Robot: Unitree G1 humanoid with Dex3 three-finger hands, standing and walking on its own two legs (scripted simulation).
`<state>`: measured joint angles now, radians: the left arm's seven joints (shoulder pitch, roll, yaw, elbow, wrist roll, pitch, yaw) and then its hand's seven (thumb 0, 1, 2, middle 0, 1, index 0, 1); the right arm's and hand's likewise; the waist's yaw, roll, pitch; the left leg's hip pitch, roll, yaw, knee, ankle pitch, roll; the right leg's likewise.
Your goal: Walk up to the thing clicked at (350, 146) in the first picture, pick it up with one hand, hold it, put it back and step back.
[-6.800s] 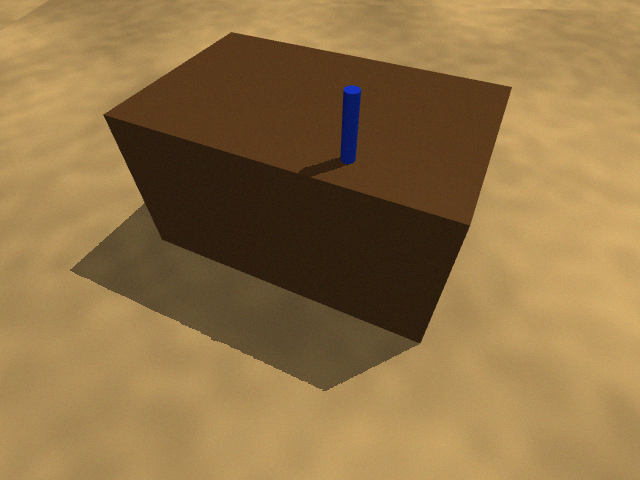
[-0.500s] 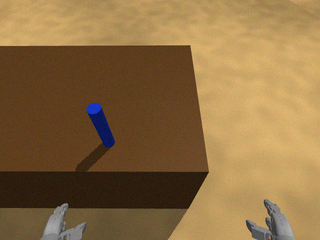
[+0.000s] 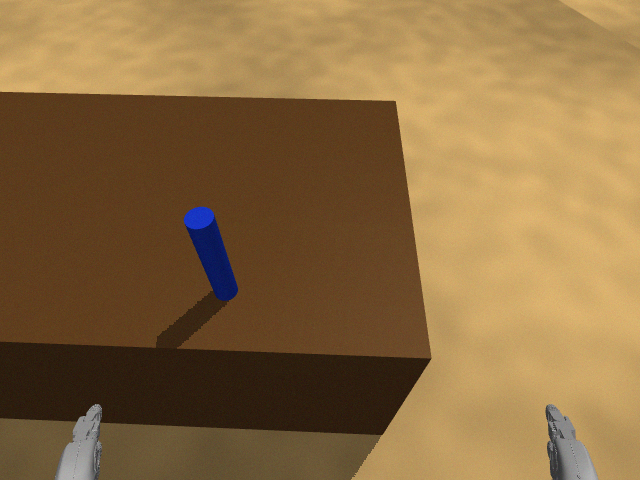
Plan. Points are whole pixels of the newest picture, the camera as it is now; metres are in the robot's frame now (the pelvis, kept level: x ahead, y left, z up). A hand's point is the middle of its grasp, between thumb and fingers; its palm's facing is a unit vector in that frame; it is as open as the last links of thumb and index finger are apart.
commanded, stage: rise first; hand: left
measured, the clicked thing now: (214, 259) +0.45 +0.19 -0.04
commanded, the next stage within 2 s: none
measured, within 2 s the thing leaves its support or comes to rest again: neither
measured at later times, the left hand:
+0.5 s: hand (121, 468) +0.16 +0.26 -0.08, palm faces +0.27 -0.89 -0.36, open 17.1 cm
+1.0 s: hand (108, 462) +0.17 +0.27 -0.06, palm faces +0.32 -0.87 -0.37, open 17.1 cm
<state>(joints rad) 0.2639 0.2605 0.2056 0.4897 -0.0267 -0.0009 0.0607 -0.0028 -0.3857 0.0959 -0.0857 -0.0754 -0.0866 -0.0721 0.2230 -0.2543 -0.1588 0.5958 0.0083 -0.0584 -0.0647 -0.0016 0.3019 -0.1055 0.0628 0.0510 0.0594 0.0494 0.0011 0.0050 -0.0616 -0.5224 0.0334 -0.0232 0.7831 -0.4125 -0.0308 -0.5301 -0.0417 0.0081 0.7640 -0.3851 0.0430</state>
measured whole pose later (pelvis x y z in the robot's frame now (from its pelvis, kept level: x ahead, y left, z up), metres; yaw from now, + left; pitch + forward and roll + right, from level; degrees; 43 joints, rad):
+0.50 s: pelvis +0.00 +0.00 -0.02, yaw +0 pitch +10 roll +0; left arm 0.38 0.26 0.23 0.26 -0.03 0.01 0.08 -0.01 -0.48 0.07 -0.08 -0.06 -0.08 -0.06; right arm 0.35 -0.24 -0.15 0.36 0.01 -0.01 -0.07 -0.01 0.42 -0.07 0.06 0.05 0.06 0.05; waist 0.00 0.00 -0.10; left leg -0.61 0.03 -0.03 0.91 -0.47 -0.03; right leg -0.62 -0.04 0.01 0.89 -0.44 0.04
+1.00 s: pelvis -0.01 +0.00 -0.02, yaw +0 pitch +10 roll +0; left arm 0.40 0.27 0.26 0.13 -0.04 0.06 0.08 -0.01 -0.48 0.07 -0.07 -0.07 -0.08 -0.06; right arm 0.43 -0.22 -0.12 0.21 0.02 0.00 -0.08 -0.01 0.45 -0.07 0.06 0.05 0.06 0.05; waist 0.01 0.00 -0.11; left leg -0.65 0.03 -0.04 0.96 -0.48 -0.04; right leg -0.66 -0.04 0.00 0.95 -0.46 0.04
